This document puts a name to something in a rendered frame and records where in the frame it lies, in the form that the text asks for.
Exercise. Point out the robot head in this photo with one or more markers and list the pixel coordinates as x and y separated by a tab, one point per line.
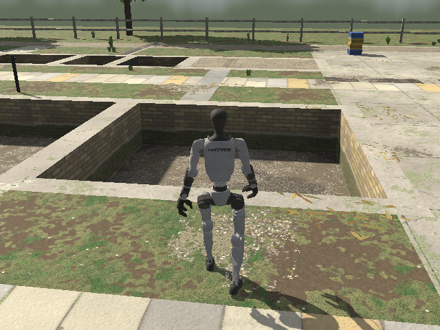
218	118

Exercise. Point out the robot left upper arm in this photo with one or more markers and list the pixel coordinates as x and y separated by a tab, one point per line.
194	157

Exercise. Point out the robot left forearm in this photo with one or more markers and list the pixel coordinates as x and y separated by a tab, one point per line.
186	186

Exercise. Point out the robot right hand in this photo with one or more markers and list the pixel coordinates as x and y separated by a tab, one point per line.
248	188

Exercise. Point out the robot right upper arm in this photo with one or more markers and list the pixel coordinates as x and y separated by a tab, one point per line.
244	155

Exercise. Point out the robot left hand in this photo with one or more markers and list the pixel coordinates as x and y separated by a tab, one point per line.
180	206

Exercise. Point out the robot right forearm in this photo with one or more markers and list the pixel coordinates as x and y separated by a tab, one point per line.
251	179

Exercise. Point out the humanoid robot torso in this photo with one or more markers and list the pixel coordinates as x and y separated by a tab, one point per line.
219	164

